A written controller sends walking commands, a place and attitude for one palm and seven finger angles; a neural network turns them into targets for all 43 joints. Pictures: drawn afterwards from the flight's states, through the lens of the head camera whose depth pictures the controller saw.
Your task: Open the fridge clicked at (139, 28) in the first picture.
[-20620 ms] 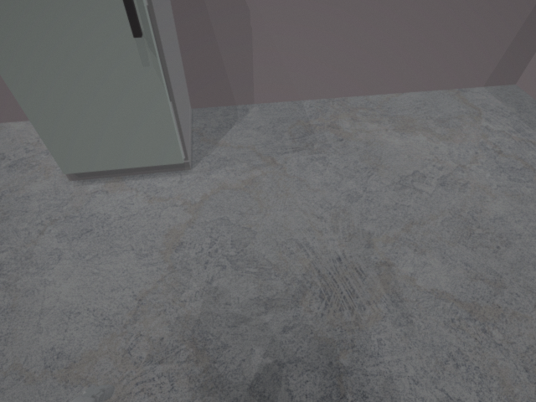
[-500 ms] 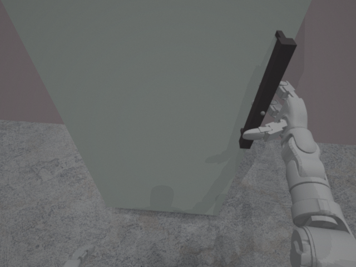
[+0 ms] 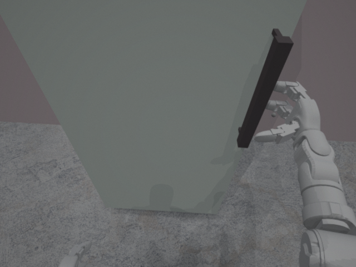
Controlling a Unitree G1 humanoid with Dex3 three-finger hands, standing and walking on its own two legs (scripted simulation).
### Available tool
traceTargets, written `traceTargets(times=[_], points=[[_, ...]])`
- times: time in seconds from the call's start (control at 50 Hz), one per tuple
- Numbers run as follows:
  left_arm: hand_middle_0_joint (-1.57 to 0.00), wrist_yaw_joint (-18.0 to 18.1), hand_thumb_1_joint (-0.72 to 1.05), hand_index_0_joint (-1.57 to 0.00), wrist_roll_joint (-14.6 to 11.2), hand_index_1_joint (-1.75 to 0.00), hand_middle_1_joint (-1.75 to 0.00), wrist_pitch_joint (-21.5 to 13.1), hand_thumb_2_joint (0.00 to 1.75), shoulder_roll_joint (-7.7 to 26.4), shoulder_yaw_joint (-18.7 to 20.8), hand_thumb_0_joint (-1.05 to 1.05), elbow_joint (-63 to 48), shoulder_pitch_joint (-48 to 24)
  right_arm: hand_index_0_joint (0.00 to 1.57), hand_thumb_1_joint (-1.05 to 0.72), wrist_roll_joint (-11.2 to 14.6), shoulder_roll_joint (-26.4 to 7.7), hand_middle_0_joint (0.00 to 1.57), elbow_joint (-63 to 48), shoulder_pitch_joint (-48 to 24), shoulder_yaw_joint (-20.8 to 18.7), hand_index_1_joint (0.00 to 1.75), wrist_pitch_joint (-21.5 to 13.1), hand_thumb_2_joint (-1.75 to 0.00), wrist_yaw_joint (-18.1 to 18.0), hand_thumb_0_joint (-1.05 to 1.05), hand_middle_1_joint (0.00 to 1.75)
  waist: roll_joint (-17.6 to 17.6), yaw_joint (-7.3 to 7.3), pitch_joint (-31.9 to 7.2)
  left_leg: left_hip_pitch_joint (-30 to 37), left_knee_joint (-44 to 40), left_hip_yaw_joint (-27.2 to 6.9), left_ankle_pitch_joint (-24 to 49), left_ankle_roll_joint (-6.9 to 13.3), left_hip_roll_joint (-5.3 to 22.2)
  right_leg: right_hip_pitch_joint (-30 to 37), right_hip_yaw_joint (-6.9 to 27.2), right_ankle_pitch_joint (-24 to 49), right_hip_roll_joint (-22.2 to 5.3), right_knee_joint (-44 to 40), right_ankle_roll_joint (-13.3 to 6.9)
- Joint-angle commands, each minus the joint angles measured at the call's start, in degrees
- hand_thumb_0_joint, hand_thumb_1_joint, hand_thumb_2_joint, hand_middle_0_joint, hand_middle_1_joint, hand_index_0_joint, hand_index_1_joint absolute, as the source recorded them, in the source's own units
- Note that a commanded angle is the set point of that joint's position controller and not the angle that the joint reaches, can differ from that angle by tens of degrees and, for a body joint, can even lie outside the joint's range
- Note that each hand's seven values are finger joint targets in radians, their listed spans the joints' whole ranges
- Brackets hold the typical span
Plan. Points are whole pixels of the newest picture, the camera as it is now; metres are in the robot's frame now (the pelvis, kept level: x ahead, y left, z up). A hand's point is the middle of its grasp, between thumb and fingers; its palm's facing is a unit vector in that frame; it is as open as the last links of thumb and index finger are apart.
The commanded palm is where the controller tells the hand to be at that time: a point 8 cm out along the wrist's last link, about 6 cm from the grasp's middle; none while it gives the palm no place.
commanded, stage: move the hooked fingers beside the handle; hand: right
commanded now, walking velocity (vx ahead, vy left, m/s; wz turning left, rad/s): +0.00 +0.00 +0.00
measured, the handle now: (256, 97) +0.49 -0.14 +0.15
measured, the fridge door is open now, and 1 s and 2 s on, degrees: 0 0 0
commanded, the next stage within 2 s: feel for the door with the fingertips in 1.74 s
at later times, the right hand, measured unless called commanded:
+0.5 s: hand (285, 117) +0.42 -0.19 +0.15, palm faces +0.00 +1.00 +0.02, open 14.0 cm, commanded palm +0.39 -0.24 +0.15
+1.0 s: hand (300, 121) +0.40 -0.22 +0.16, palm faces +0.01 +1.00 +0.02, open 14.0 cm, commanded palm +0.38 -0.26 +0.15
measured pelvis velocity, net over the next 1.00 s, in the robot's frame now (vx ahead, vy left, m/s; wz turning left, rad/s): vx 0.00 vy -0.01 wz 0.00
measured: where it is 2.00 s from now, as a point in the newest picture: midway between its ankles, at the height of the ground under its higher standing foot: outside the picture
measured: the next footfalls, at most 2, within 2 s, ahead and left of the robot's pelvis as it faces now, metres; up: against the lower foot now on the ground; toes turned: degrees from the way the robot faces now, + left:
none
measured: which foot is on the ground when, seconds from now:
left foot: down 0.00-1.00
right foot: down 0.00-1.00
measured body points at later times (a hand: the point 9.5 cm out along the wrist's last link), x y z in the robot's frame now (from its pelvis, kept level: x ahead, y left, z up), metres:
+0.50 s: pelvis +0.01 +0.00 +0.00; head +0.02 +0.00 +0.45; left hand +0.11 +0.26 -0.11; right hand +0.41 -0.25 +0.15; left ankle -0.04 +0.10 -0.73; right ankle +0.04 -0.11 -0.73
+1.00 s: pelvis +0.00 -0.01 +0.00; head +0.01 +0.00 +0.45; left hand +0.12 +0.25 -0.10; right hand +0.39 -0.27 +0.16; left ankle -0.04 +0.10 -0.73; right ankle +0.04 -0.11 -0.73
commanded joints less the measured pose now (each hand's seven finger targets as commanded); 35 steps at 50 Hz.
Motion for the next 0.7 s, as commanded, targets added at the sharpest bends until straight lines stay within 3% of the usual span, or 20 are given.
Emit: traceTargets(times=[0.0, 0.02, 0.04, 0.06, 0.12, 0.16, 0.18, 0.2, 0.26, 0.28, 0.32, 0.36, 0.44, 0.46, 0.5, 0.52, 0.56, 0.6, 0.62, 0.68], points=[[-0.20, 0.4, 0.90, -0.20, -0.1, -0.30, -0.30, -2.2, 0.90, 7.6, 2.6, 0.00, -7.5, -1.4, 0.30, 0.50, 0.3, -11.9, 0.30, -13.3, -26.3, -3.4, 1.20, -4.2, -0.30, 0.4, 0.00, 1.20, -0.3, 0.23, -17.8, -2.6, -4.3, -2.6, 20.1, -0.3, -1.0, 16.6, 3.0, 12.2, 1.6, -1.8, -2.0], [-0.20, 0.3, 0.90, -0.20, -0.1, -0.30, -0.30, -2.2, 0.90, 7.5, 2.4, 0.00, -7.5, -1.3, 0.30, 0.50, 0.4, -11.1, 0.30, -12.1, -25.7, -3.1, 1.20, -4.0, -0.30, 0.5, 0.00, 1.20, -0.1, 0.34, -16.5, -3.1, -4.3, -2.4, 20.2, -0.3, -1.1, 16.2, 3.0, 12.3, 1.6, -1.8, -2.0], [-0.20, 0.3, 0.90, -0.20, -0.1, -0.30, -0.30, -2.1, 0.90, 7.7, 2.5, 0.00, -7.4, -1.0, 0.30, 0.50, 0.4, -12.5, 0.30, -12.2, -26.0, -4.1, 1.20, -4.0, -0.30, 0.6, 0.00, 1.20, 0.2, 0.28, -16.7, -3.1, -4.3, -2.3, 19.8, -0.3, -1.2, 16.1, 3.2, 12.2, 1.5, -1.8, -1.9], [-0.20, 0.4, 0.90, -0.20, 0.0, -0.30, -0.30, -1.9, 0.90, 8.0, 2.6, 0.00, -7.4, -0.7, 0.30, 0.50, 0.4, -13.4, 0.30, -10.9, -24.2, -4.7, 1.20, -4.0, -0.30, 0.5, 0.00, 1.20, 3.3, 0.31, -15.9, -2.2, -4.5, -2.4, 20.0, -0.5, -1.1, 14.8, 3.0, 12.0, 1.4, -1.7, -2.2], [-0.20, 0.4, 0.90, -0.20, -0.2, -0.30, -0.30, -1.8, 0.90, 7.8, 2.4, 0.00, -7.7, -1.2, 0.30, 0.50, 0.4, -12.8, 0.30, -11.2, -26.2, -4.1, 1.20, -3.8, -0.30, 1.0, 0.00, 1.20, 0.5, 0.44, -15.8, -3.4, -4.5, -2.6, 19.0, -0.4, -1.1, 15.1, 2.9, 11.0, 1.5, -1.9, -2.0], [-0.20, 0.6, 0.90, -0.20, 0.0, -0.30, -0.30, -1.6, 0.90, 8.2, 2.6, 0.00, -7.9, -0.6, 0.30, 0.50, 0.5, -15.6, 0.30, -11.7, -24.9, -6.1, 1.20, -4.2, -0.30, 1.1, 0.00, 1.20, 2.1, 0.23, -16.7, -1.9, -4.5, -2.8, 19.8, -0.5, -1.0, 14.6, 2.7, 11.6, 1.4, -1.6, -2.3], [-0.20, 0.6, 0.90, -0.20, -0.1, -0.30, -0.30, -1.6, 0.90, 8.0, 2.4, 0.00, -8.0, -1.1, 0.30, 0.50, 0.5, -15.3, 0.30, -11.2, -24.9, -6.0, 1.20, -4.1, -0.30, 1.4, 0.00, 1.20, 0.6, 0.03, -16.3, -2.0, -4.3, -2.9, 20.3, -0.5, -0.9, 14.1, 2.6, 11.6, 1.5, -1.8, -2.2], [-0.20, 0.6, 0.90, -0.20, -0.2, -0.30, -0.30, -1.6, 0.90, 7.9, 2.3, 0.00, -7.9, -1.1, 0.30, 0.50, 0.6, -14.6, 0.30, -12.1, -26.9, -5.1, 1.20, -4.3, -0.30, 1.7, 0.00, 1.20, 0.3, 0.71, -15.9, -2.7, -4.4, -2.8, 19.8, -0.5, -1.0, 14.6, 2.8, 11.4, 1.5, -1.7, -2.1], [-0.20, 0.7, 0.90, -0.20, -0.1, -0.30, -0.30, -1.8, 0.90, 8.1, 2.7, 0.00, -8.2, -0.6, 0.30, 0.50, 0.9, -15.3, 0.30, -14.1, -25.3, -5.6, 1.20, -5.1, -0.30, 2.3, 0.00, 1.20, -0.2, 0.25, -18.6, -2.0, -4.0, -2.6, 20.6, -0.3, -1.2, 16.5, 3.0, 13.5, 1.3, -1.3, -2.1], [-0.20, 0.5, 0.90, -0.20, -0.2, -0.30, -0.30, -2.0, 0.90, 7.9, 2.6, 0.00, -8.2, -1.1, 0.30, 0.50, 1.1, -13.7, 0.30, -14.8, -25.1, -4.5, 1.20, -5.0, -0.30, 2.7, 0.00, 1.20, -1.4, 0.23, -18.9, -2.4, -3.9, -2.6, 21.2, -0.2, -1.2, 17.3, 3.0, 13.9, 1.4, -1.3, -2.0], [-0.20, 0.5, 0.90, -0.20, -0.4, -0.30, -0.30, -2.0, 0.90, 8.0, 2.6, 0.00, -8.1, -1.0, 0.30, 0.50, 1.4, -13.0, 0.30, -14.7, -24.3, -4.0, 1.20, -4.5, -0.30, 3.0, 0.00, 1.20, -1.6, 0.43, -17.4, -3.4, -3.9, -2.1, 20.6, -0.1, -1.4, 17.2, 3.3, 13.9, 1.2, -1.6, -1.8], [-0.20, 0.7, 0.90, -0.20, -0.3, -0.30, -0.30, -1.9, 0.90, 8.4, 2.9, 0.00, -7.9, -0.3, 0.30, 0.50, 1.6, -14.6, 0.30, -13.1, -21.8, -5.5, 1.20, -3.7, -0.30, 3.1, 0.00, 1.20, 2.3, 0.38, -16.6, -2.6, -4.2, -2.1, 20.4, -0.4, -1.4, 15.8, 3.1, 13.4, 1.1, -1.4, -2.1], [-0.20, 0.8, 0.90, -0.20, -0.4, -0.30, -0.30, -1.7, 0.90, 8.3, 2.7, 0.00, -8.1, -0.9, 0.30, 0.50, 1.4, -15.9, 0.30, -14.6, -23.8, -6.4, 1.20, -2.7, -0.30, 3.2, 0.00, 1.20, -0.5, 0.32, -16.2, -3.6, -4.3, -2.3, 19.5, -0.3, -1.3, 15.8, 3.2, 12.5, 1.3, -1.8, -2.0], [-0.20, 0.9, 0.90, -0.20, -0.2, -0.30, -0.30, -1.6, 0.90, 8.5, 2.8, 0.00, -8.1, -0.6, 0.30, 0.50, 1.3, -17.0, 0.30, -15.1, -22.9, -7.0, 1.20, -3.1, -0.30, 3.0, 0.00, 1.20, 1.0, 0.19, -16.9, -2.3, -4.3, -2.3, 19.9, -0.3, -1.2, 15.5, 3.1, 13.1, 1.1, -1.5, -2.1], [-0.20, 0.7, 0.90, -0.20, -0.3, -0.30, -0.30, -1.9, 0.90, 8.0, 2.6, 0.00, -8.7, -1.5, 0.30, 0.50, 1.5, -14.6, 0.30, -18.1, -23.1, -5.3, 1.20, -3.6, -0.30, 3.2, 0.00, 1.20, -2.2, 0.04, -18.4, -2.6, -3.9, -2.3, 21.0, -0.1, -1.3, 17.8, 3.3, 14.7, 1.3, -1.5, -1.9], [-0.20, 0.8, 0.90, -0.20, -0.4, -0.30, -0.30, -1.9, 0.90, 8.1, 2.7, 0.00, -8.5, -1.5, 0.30, 0.50, 1.6, -15.4, 0.30, -17.6, -22.4, -6.1, 1.20, -3.6, -0.30, 3.2, 0.00, 1.20, -2.8, 0.01, -17.9, -3.3, -4.0, -2.1, 20.3, 0.0, -1.4, 18.2, 3.6, 14.8, 1.1, -1.5, -1.7], [-0.20, 0.8, 0.90, -0.20, -0.3, -0.30, -0.30, -1.8, 0.90, 8.3, 2.7, 0.00, -8.3, -1.1, 0.30, 0.50, 1.9, -15.5, 0.30, -16.3, -21.1, -6.0, 1.20, -3.4, -0.30, 3.5, 0.00, 1.20, 0.2, 0.26, -16.6, -2.9, -4.4, -2.1, 19.3, -0.2, -1.4, 16.5, 3.4, 13.4, 1.0, -1.6, -1.9], [-0.20, 1.0, 0.90, -0.20, -0.5, -0.30, -0.30, -1.8, 0.90, 8.2, 2.5, 0.00, -8.2, -1.7, 0.30, 0.50, 1.8, -14.4, 0.30, -15.1, -22.9, -4.8, 1.20, -2.7, -0.30, 3.8, 0.00, 1.20, -1.0, 0.74, -14.8, -4.3, -4.7, -2.1, 18.3, -0.3, -1.3, 15.8, 3.4, 11.8, 1.1, -2.0, -1.9], [-0.20, 1.0, 0.90, -0.20, -0.5, -0.30, -0.30, -1.8, 0.90, 8.4, 2.6, 0.00, -8.1, -1.4, 0.30, 0.50, 1.8, -16.2, 0.30, -14.7, -23.2, -6.5, 1.20, -2.6, -0.30, 3.7, 0.00, 1.20, -0.9, 0.57, -15.0, -4.6, -4.8, -2.1, 17.7, -0.2, -1.4, 16.2, 3.6, 11.6, 1.1, -2.0, -1.8], [-0.20, 1.0, 0.90, -0.20, -0.3, -0.30, -0.30, -1.8, 0.90, 8.5, 2.5, 0.00, -8.7, -1.6, 0.30, 0.50, 1.8, -17.1, 0.30, -15.6, -21.5, -7.3, 1.20, -2.7, -0.30, 3.9, 0.00, 1.20, 0.1, -0.13, -17.3, -2.5, -4.4, -2.4, 19.7, -0.2, -1.1, 16.2, 3.4, 13.1, 1.2, -1.9, -2.0]])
